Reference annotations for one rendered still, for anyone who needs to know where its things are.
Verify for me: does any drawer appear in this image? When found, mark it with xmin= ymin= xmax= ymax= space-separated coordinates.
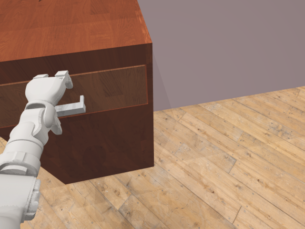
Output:
xmin=0 ymin=65 xmax=147 ymax=127

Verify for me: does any cabinet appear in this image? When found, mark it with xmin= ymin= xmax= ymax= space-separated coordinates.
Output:
xmin=0 ymin=0 xmax=154 ymax=184

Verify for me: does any left robot forearm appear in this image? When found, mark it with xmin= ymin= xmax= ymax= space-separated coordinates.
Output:
xmin=0 ymin=100 xmax=55 ymax=178

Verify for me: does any handle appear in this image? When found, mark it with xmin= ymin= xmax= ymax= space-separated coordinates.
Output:
xmin=55 ymin=95 xmax=86 ymax=117

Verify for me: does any left robot upper arm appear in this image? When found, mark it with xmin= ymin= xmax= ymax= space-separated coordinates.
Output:
xmin=0 ymin=174 xmax=41 ymax=229

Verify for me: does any robot left hand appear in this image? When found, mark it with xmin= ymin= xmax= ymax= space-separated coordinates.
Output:
xmin=25 ymin=71 xmax=73 ymax=135

